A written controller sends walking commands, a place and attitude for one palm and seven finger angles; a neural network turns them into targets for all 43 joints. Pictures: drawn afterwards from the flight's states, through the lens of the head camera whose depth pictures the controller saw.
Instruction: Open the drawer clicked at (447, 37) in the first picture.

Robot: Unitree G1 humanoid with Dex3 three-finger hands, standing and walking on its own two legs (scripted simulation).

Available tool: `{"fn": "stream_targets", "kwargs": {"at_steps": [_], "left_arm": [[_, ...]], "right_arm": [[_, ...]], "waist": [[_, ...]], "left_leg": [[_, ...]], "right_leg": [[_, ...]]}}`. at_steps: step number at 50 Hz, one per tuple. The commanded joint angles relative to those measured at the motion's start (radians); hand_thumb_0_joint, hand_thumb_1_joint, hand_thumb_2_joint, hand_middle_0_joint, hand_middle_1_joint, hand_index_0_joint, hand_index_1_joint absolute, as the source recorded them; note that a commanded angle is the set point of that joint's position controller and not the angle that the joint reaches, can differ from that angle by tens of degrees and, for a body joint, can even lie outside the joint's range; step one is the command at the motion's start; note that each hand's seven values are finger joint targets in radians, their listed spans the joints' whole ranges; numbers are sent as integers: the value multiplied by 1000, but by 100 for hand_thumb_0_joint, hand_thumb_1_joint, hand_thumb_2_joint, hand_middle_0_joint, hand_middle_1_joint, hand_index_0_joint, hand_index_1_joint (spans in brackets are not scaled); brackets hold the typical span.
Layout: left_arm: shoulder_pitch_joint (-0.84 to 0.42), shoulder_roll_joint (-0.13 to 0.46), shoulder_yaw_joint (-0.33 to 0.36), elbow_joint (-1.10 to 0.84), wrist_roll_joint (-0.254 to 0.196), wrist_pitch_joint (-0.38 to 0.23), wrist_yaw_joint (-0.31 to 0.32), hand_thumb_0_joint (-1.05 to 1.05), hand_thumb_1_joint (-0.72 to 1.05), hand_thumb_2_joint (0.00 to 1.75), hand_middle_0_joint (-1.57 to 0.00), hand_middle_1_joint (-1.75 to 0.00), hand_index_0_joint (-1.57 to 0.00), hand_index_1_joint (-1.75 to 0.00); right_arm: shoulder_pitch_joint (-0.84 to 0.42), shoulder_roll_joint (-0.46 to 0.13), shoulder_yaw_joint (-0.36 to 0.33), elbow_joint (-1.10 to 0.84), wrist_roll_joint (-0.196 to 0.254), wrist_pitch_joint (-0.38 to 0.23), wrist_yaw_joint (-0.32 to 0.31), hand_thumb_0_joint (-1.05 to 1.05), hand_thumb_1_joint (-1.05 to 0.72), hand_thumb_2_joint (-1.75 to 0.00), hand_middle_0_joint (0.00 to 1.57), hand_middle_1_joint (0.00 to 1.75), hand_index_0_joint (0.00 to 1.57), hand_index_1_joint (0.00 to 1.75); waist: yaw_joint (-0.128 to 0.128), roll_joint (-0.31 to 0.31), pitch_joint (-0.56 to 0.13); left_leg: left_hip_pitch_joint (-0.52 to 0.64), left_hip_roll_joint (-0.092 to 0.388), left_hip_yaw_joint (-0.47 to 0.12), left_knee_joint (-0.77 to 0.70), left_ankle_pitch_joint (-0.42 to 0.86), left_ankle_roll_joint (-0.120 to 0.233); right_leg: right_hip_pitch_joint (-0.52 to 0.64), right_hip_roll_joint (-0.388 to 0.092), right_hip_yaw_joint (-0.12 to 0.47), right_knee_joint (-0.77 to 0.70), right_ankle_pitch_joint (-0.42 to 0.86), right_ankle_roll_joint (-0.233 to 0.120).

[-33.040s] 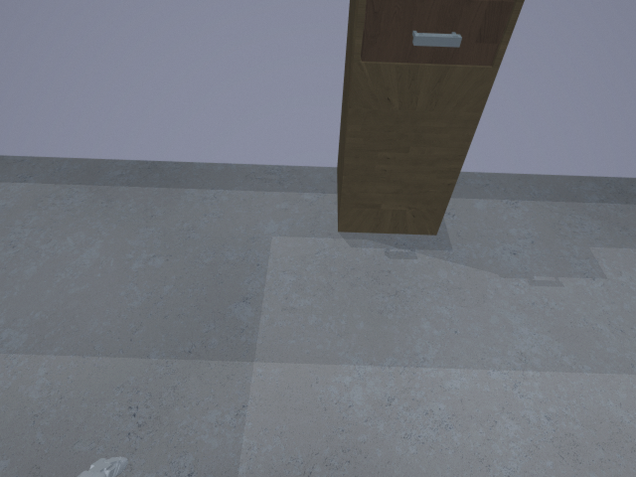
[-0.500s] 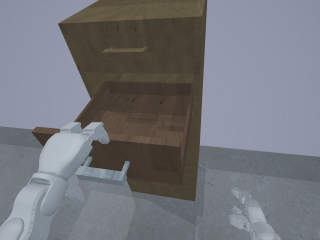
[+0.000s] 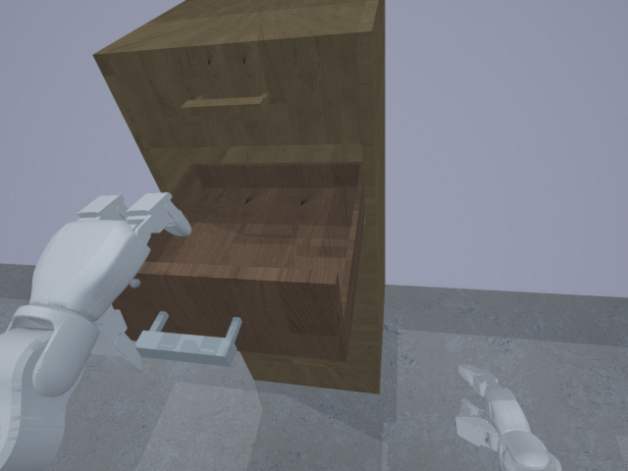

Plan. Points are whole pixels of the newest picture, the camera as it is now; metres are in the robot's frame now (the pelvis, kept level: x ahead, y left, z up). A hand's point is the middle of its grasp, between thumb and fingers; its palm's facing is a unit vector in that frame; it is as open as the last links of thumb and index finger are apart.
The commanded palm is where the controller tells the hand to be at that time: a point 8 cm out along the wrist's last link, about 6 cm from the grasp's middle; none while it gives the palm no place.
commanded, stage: draw the hand back to the body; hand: left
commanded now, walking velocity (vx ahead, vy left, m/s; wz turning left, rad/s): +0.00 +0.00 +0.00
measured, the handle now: (192, 334) +0.26 +0.21 +0.06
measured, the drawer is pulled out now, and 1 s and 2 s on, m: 0.30 0.30 0.30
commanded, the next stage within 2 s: step back with the hand held close in 1.60 s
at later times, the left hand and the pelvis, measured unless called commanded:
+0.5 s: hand (103, 298) +0.21 +0.24 +0.20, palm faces +0.18 -0.04 -0.98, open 13.8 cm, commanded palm +0.16 +0.24 +0.26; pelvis +0.01 +0.00 +0.00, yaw +1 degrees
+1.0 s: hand (113, 249) +0.23 +0.22 +0.25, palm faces +0.41 -0.84 -0.35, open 12.2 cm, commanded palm +0.18 +0.27 +0.26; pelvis +0.04 +0.00 +0.00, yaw -1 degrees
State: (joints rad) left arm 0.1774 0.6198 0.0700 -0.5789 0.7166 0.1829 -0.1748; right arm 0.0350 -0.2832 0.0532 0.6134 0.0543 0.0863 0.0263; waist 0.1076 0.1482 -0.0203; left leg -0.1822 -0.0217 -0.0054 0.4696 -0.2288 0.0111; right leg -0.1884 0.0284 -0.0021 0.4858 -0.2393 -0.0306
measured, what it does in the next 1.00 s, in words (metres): stands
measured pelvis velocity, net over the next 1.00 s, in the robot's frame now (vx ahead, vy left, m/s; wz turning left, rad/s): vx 0.04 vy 0.00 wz -0.01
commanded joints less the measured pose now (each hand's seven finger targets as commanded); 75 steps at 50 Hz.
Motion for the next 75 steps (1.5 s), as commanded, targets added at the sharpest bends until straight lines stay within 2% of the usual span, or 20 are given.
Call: {"fn": "stream_targets", "kwargs": {"at_steps": [1, 3, 9, 16, 18, 20, 23, 30, 31, 32, 33, 35, 37, 39, 42, 43, 53, 64, 70, 75], "left_arm": [[-190, 208, 189, -100, 19, -10, 65, 0, -50, 30, -30, -120, -30, -120], [-241, 218, 191, -137, 8, -15, 72, 0, -50, 30, -30, -120, -30, -120], [-194, 212, 175, -189, 28, -33, 68, 0, -50, 30, -30, -120, -30, -120], [-39, 250, 264, -167, -4, -31, 72, 0, -50, 30, -30, -120, -30, -120], [-27, 268, 298, -197, -37, -34, 81, 0, -50, 30, -30, -120, -30, -120], [-3, 255, 290, -134, -25, -34, 77, 0, -50, 30, -30, -120, -30, -120], [-4, 279, 313, -198, -65, -50, 74, 0, -50, 30, -30, -120, -30, -120], [12, 291, 309, -179, -44, -86, 63, 0, -50, 30, -30, -120, -30, -120], [-112, -119, 290, -287, -711, -216, 148, 0, -47, 32, -30, -118, -30, -118], [12, 26, 389, -185, -718, -264, 205, 0, -43, 33, -29, -115, -29, -115], [55, 29, 401, -155, -725, -280, 222, 0, -40, 34, -29, -113, -29, -113], [30, 39, 469, -261, -790, -335, 252, 0, -32, 37, -29, -109, -29, -109], [31, 17, 476, -310, -799, -378, 279, 0, -26, 40, -28, -104, -28, -104], [95, -53, 432, -272, -809, -391, 291, 0, -18, 43, -28, -100, -28, -100], [99, -92, 394, -239, -811, -390, 291, 0, -8, 48, -27, -93, -27, -93], [107, -93, 396, -217, -814, -388, 291, 0, -5, 50, -27, -91, -27, -91], [204, -53, 445, -326, -813, -400, 290, 0, 31, 64, -24, -68, -24, -68], [183, -72, 465, -194, -823, -367, 291, 0, 69, 81, -22, -43, -22, -43], [166, -69, 439, -287, -816, -368, 290, 0, 90, 90, -20, -30, -20, -30], [158, -57, 452, -268, -814, -361, 296, 0, 90, 90, -20, -30, -20, -30]], "right_arm": [[-212, -60, -25, -182, -3, -69, -5, 0, -90, -90, 20, 30, 20, 30], [-234, -59, -24, -188, 6, -80, -10, 0, -90, -90, 20, 30, 20, 30], [-216, -50, -20, -203, -11, -94, -7, 0, -90, -90, 20, 30, 20, 30], [-191, -60, -23, -201, -7, -77, -3, 0, -90, -90, 20, 30, 20, 30], [-218, -64, -25, -210, 5, -85, -5, 0, -90, -90, 20, 30, 20, 30], [-178, -58, -26, -200, -4, -81, -6, 0, -90, -90, 20, 30, 20, 30], [-202, -71, -29, -216, 8, -93, -13, 0, -90, -90, 20, 30, 20, 30], [-154, -69, -29, -217, -10, -104, -31, 0, -90, -90, 20, 30, 20, 30], [-67, 15, -38, -258, -14, -174, -59, 0, -90, -90, 20, 30, 20, 30], [-44, -22, -31, -209, -29, -213, -83, 0, -90, -90, 20, 30, 20, 30], [-64, -26, -27, -185, -33, -232, -86, 0, -90, -90, 20, 30, 20, 30], [-41, -19, -37, -186, -32, -255, -101, 0, -90, -90, 20, 30, 20, 30], [-27, -8, -41, -175, -38, -284, -106, 0, -90, -90, 20, 30, 20, 30], [-15, -4, -34, -158, -42, -304, -102, 0, -90, -90, 20, 30, 20, 30], [-9, -17, -42, -146, -38, -307, -94, 0, -90, -90, 20, 30, 20, 30], [-9, -24, -47, -140, -42, -309, -95, 0, -90, -90, 20, 30, 20, 30], [-4, -30, -70, -142, -41, -296, -83, 0, -90, -90, 20, 30, 20, 30], [3, -29, -78, -135, -29, -244, -89, 0, -90, -90, 20, 30, 20, 30], [-7, -26, -71, -149, -38, -256, -86, 0, -90, -90, 20, 30, 20, 30], [-4, -20, -67, -144, -38, -257, -87, 0, -90, -90, 20, 30, 20, 30]], "waist": [[9, -122, -99], [0, -66, -111], [19, -71, -207], [15, -134, -114], [13, -82, -108], [8, -126, -103], [0, -84, -112], [-6, -104, -99], [-104, -192, -2], [-81, -252, 17], [-77, -198, 63], [-53, -186, -69], [-41, -46, -127], [-44, 29, -69], [-48, 11, -11], [-47, -41, 9], [-35, -69, -122], [-54, -102, -47], [-46, -73, -120], [-46, -71, -70]], "left_leg": [[-8, 8, 0, -58, 98, 3], [-3, 10, 0, -47, 72, 3], [17, -1, -3, -25, 140, 5], [-19, 8, 2, -20, 142, 2], [-20, 15, 0, -14, 129, -1], [-23, 11, 4, -12, 135, 1], [-15, 15, 0, -3, 105, 1], [-11, 12, -2, 4, 84, 7], [69, 39, 9, -8, -5, 24], [55, 54, -11, -19, -53, 19], [36, 47, -21, -25, -88, 11], [81, 49, -4, -31, -24, 12], [109, 46, 10, -38, 17, 3], [82, 50, 9, -60, 30, -8], [53, 62, 0, -79, 77, -6], [48, 68, -1, -78, 103, -4], [104, 72, 12, -35, 355, -10], [91, 73, 15, -53, 255, -8], [115, 65, 9, -44, 292, -4], [96, 62, 6, -50, 235, -7]], "right_leg": [[18, -26, 14, -101, 23, 24], [16, -30, 27, -99, 5, 19], [69, -37, 24, -71, 86, 20], [25, -33, 12, -74, 104, 30], [22, -31, 18, -69, 103, 23], [11, -32, 8, -67, 95, 30], [8, -34, 17, -72, 83, 29], [-22, -42, 6, -85, 31, 37], [-70, -18, -20, -149, 17, 11], [-73, -25, 2, -150, -35, 11], [-89, -20, 21, -160, -64, 3], [-7, -47, 12, -164, -32, 12], [31, -52, 12, -148, 11, 6], [30, -46, -2, -141, 34, -1], [31, -40, -8, -131, 76, -3], [35, -36, -12, -136, 103, -3], [107, -38, -5, -87, 347, -2], [42, -36, -7, -118, 268, 7], [77, -40, -7, -102, 308, 7], [53, -36, -3, -120, 253, 3]]}}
